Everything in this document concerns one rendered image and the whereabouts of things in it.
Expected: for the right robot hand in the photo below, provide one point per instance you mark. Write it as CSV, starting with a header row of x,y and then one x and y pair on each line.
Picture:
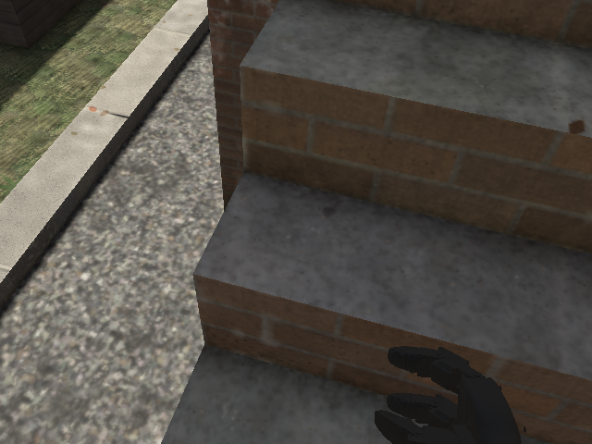
x,y
482,416

